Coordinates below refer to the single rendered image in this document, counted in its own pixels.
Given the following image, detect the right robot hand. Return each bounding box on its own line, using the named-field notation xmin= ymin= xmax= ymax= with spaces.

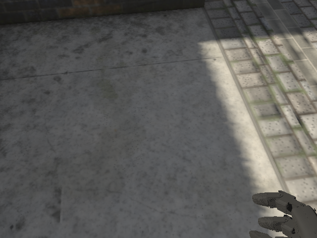
xmin=249 ymin=190 xmax=317 ymax=238

